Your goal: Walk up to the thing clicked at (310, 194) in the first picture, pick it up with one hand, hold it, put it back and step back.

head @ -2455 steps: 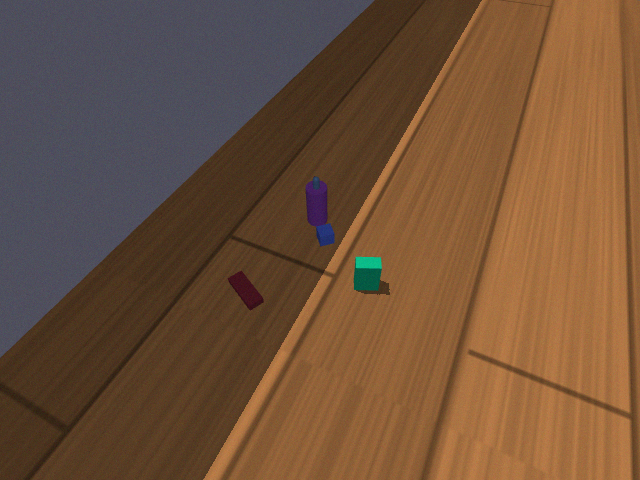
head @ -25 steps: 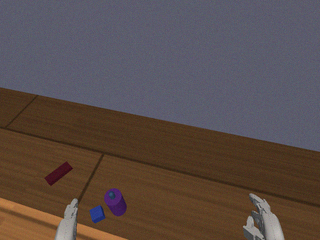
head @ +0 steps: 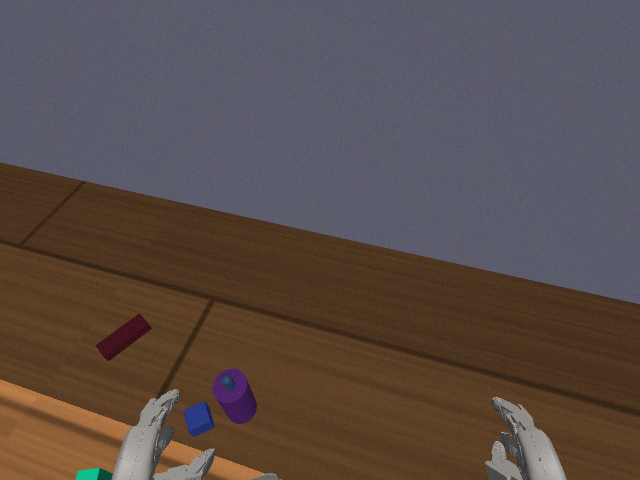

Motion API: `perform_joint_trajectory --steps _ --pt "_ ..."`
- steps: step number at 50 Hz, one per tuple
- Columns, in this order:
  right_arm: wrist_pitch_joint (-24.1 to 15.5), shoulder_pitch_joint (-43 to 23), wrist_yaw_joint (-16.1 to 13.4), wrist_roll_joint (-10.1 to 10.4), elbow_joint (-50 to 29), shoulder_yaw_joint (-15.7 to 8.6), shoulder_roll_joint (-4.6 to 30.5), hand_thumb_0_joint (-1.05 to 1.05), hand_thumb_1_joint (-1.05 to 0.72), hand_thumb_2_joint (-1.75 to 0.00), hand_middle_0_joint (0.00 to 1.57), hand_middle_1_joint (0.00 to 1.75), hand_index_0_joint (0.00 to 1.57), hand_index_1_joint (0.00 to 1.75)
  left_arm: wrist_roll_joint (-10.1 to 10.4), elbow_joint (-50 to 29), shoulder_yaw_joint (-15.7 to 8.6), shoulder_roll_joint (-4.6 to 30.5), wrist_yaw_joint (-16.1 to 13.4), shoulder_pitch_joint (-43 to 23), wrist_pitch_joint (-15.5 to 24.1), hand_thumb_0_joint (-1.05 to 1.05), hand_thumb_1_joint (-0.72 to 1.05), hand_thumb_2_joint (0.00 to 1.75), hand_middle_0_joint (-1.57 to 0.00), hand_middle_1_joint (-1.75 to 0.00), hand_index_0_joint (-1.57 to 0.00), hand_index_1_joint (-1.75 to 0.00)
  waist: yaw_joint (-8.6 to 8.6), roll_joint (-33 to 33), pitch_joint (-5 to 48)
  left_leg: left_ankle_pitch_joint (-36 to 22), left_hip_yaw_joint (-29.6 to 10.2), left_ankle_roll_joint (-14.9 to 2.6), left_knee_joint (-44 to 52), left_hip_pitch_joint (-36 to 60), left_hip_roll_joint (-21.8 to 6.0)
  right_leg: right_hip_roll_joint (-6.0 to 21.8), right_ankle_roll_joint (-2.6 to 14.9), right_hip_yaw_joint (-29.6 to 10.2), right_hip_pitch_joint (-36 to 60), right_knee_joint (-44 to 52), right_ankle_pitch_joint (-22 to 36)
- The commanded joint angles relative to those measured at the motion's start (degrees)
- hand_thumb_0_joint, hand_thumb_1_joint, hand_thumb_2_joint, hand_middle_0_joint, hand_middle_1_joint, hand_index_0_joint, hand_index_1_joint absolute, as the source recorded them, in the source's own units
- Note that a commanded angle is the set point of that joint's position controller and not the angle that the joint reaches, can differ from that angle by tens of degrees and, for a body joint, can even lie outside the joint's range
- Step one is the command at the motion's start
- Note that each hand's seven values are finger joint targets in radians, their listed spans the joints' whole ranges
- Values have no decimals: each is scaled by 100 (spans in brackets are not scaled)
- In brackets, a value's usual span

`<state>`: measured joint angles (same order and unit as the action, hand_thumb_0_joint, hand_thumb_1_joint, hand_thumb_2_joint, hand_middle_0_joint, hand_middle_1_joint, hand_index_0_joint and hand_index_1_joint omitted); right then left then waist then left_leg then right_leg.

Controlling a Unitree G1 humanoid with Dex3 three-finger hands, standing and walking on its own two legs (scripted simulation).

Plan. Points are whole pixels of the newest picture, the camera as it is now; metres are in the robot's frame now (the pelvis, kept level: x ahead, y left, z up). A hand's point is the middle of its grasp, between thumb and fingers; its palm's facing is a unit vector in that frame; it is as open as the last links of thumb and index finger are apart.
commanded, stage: stand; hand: left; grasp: from the side
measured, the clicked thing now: (234, 394) +0.43 +0.26 -0.60
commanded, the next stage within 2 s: none
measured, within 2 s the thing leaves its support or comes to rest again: neither
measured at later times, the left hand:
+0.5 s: hand out of the picture +0.04 +0.25 -0.11, palm faces -0.01 -0.94 -0.34, open 7.4 cm
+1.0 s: hand out of the picture +0.03 +0.26 -0.11, palm faces -0.01 -0.94 -0.35, open 7.4 cm
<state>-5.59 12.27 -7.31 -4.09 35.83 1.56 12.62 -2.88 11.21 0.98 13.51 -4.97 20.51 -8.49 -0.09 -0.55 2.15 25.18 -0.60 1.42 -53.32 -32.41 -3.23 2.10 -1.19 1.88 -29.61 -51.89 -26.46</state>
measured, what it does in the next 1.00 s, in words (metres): rises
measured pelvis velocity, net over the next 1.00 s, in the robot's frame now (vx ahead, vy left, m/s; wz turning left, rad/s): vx -0.02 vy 0.00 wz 0.00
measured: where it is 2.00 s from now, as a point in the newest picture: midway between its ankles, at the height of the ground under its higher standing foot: outside the picture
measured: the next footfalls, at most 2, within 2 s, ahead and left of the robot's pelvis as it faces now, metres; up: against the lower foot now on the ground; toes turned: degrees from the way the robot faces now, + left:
none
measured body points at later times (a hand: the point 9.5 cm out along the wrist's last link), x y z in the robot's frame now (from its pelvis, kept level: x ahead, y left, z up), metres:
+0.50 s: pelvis +0.00 +0.01 +0.05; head +0.00 +0.01 +0.50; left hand +0.04 +0.30 -0.09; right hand +0.06 -0.27 -0.09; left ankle +0.02 +0.14 -0.69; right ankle +0.00 -0.14 -0.69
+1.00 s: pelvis -0.02 +0.00 +0.05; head -0.02 +0.00 +0.50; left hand +0.03 +0.30 -0.08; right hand +0.04 -0.29 -0.09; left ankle +0.02 +0.14 -0.69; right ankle +0.00 -0.14 -0.69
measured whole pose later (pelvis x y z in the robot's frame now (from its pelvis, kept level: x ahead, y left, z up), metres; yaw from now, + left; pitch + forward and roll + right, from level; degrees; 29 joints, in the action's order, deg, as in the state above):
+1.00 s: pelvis -0.02 +0.00 +0.05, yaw +0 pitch -4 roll +0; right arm 0.1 8.4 0.1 -1.5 65.4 -0.8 19.0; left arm -1.4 66.8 -0.1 19.1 -0.5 8.7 0.7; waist -0.3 -0.9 -3.4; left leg 8.7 0.8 1.2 -21.9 -9.3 -1.8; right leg 2.8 -2.0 1.9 -7.4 -21.9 -10.5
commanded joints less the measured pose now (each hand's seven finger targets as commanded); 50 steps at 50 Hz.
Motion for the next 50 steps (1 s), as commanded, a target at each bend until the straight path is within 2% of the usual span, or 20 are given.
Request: perform_joint_trajectory --steps 1,2,3,6,10,11,13,14,16,18,21,24,26,30,35,39,43,44,47,50 --pt "204 -296 453 -2 192 -599 1286 0 -90 -90 20 30 20 30 -127 1080 -540 1333 285 -470 910 0 90 90 -20 -30 -20 -30 -30 182 486 -1377 -151 -509 1050 907 93 382 630 -723 778 1231 1534" --pt "216 -276 539 68 282 -593 1258 0 -90 -90 20 30 20 30 -81 1295 -530 1335 324 -604 938 0 90 90 -20 -30 -20 -30 -28 309 373 -1098 -132 -482 1188 984 124 398 591 -713 679 1399 1255" --pt "217 -307 587 115 343 -616 1293 0 -90 -90 20 30 20 30 -13 1503 -532 1337 343 -707 957 0 90 90 -20 -30 -20 -30 -29 270 415 -1113 -171 -466 1224 1080 101 393 548 -657 722 1442 1280" --pt "251 -385 644 88 660 -652 1375 0 -90 -90 20 30 20 30 19 2164 -487 1322 329 -801 1010 0 90 90 -20 -30 -20 -30 -110 -217 333 -1122 -418 -508 1794 1183 -71 259 399 -368 937 1464 1227" --pt "309 -466 650 105 980 -623 1428 0 -90 -90 20 30 20 30 32 2880 -466 1370 315 -962 1066 0 90 90 -20 -30 -20 -30 -100 -204 11 -1103 -474 -460 2268 1187 -132 271 335 -345 1283 1838 1322" --pt "317 -410 654 123 1095 -615 1405 0 -90 -90 20 30 20 30 29 3047 -474 1432 309 -967 1082 0 90 90 -20 -30 -20 -30 -83 -88 31 -1315 -428 -430 2247 1306 -118 334 352 -392 1401 1934 1496" --pt "347 -319 638 148 1282 -614 1453 0 -90 -90 20 30 20 30 64 3340 -458 1468 302 -967 1080 0 90 90 -20 -30 -20 -30 -56 -140 33 -1340 -422 -400 2439 1494 -129 356 321 -391 1524 2154 1570" --pt "355 -380 641 160 1377 -606 1474 0 -90 -90 20 30 20 30 79 3510 -446 1492 302 -908 1088 0 90 90 -20 -30 -20 -30 -91 -88 -21 -1504 -399 -380 2438 1641 -119 401 327 -442 1550 2282 1700" --pt "361 -305 631 192 1543 -580 1497 0 -90 -90 20 30 20 30 98 3768 -432 1563 289 -939 1086 0 90 90 -20 -30 -20 -30 -34 31 51 -1971 -367 -349 2512 1906 -139 459 321 -472 1717 2433 2069" --pt "384 -247 615 206 1721 -564 1536 0 -90 -90 20 30 20 30 124 3988 -409 1599 275 -1019 1072 0 90 90 -20 -30 -20 -30 1 14 24 -2101 -366 -325 2689 2040 -183 494 298 -483 1881 2601 2156" --pt "399 -374 605 225 1935 -531 1607 0 -90 -90 20 30 20 30 140 4312 -371 1619 276 -1004 1031 0 90 90 -20 -30 -20 -30 -67 -67 -86 -2136 -410 -306 2964 2188 -248 478 242 -411 2007 2808 2061" --pt "413 -394 601 246 2123 -492 1627 0 -90 -90 20 30 20 30 154 4564 -340 1620 287 -1129 1001 0 90 90 -20 -30 -20 -30 -57 -92 -189 -2025 -421 -272 3257 2224 -268 473 204 -401 2135 2977 1913" --pt "425 -443 605 250 2218 -484 1665 0 -90 -90 20 30 20 30 145 4722 -331 1659 304 -1154 986 0 90 90 -20 -30 -20 -30 -57 -90 -372 -1482 -468 -243 3507 2144 -274 448 189 -373 2102 3096 1595" --pt "441 -534 618 246 2365 -481 1702 0 -90 -90 20 30 20 30 125 4951 -312 1652 326 -1182 979 0 90 90 -20 -30 -20 -30 -81 -93 -502 -991 -540 -221 3756 2079 -297 445 158 -353 2098 3244 1413" --pt "440 -559 653 269 2509 -464 1655 0 -90 -90 20 30 20 30 127 5107 -304 1689 345 -1301 1025 0 90 90 -20 -30 -20 -30 -46 46 -467 -1124 -460 -198 3736 2216 -257 489 139 -430 2064 3471 1318" --pt "468 -561 661 269 2576 -468 1674 0 -90 -90 20 30 20 30 138 5177 -314 1734 353 -1372 1015 0 90 90 -20 -30 -20 -30 -34 9 -570 -871 -450 -196 3774 2112 -261 498 144 -473 2016 3562 1040" --pt "465 -643 669 272 2586 -460 1687 0 -90 -90 20 30 20 30 129 5237 -319 1740 358 -1366 1019 0 90 90 -20 -30 -20 -30 -44 24 -459 -910 -461 -214 3751 2153 -299 514 149 -477 2020 3572 1163" --pt "465 -599 676 277 2603 -445 1683 0 -90 -90 20 30 20 30 134 5241 -319 1768 367 -1364 1019 0 90 90 -20 -30 -20 -30 -34 57 -502 -831 -455 -199 3778 2146 -280 501 139 -483 1969 3593 1021" --pt "466 -637 680 279 2611 -444 1698 0 -90 -90 20 30 20 30 142 5243 -313 1765 364 -1424 1030 0 90 90 -20 -30 -20 -30 -26 65 -479 -1079 -405 -199 3710 2251 -287 528 154 -514 1929 3622 1092" --pt "472 -561 680 277 2653 -436 1735 0 -90 -90 20 30 20 30 153 5243 -333 1819 377 -1471 1018 0 90 90 -20 -30 -20 -30 -1 -3 -493 -946 -399 -188 3725 2159 -284 522 146 -550 1954 3652 1036"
